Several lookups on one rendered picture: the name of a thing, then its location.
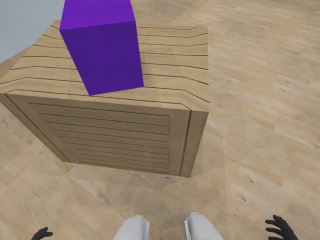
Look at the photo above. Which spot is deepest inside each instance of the robot right thigh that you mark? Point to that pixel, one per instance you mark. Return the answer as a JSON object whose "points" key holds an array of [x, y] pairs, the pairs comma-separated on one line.
{"points": [[198, 227]]}

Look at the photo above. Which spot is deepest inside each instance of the robot right hand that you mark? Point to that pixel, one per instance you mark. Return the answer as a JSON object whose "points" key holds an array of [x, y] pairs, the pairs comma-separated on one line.
{"points": [[286, 232]]}

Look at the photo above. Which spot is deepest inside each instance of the robot left thigh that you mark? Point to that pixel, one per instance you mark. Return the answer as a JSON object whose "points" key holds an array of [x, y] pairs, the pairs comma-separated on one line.
{"points": [[134, 228]]}

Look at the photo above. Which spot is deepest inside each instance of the carton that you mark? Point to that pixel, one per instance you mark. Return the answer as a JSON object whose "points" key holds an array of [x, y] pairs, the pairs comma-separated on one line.
{"points": [[101, 37]]}

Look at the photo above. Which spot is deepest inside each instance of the robot thigh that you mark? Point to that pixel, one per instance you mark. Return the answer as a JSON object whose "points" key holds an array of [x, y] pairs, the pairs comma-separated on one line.
{"points": [[198, 227], [134, 228]]}

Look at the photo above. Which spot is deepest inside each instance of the robot left hand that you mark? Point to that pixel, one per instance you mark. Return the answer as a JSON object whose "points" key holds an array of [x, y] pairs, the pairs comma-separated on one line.
{"points": [[41, 234]]}

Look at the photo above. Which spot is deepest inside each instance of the pedestal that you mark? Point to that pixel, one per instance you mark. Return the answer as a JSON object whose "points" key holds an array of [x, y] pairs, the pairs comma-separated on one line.
{"points": [[155, 129]]}

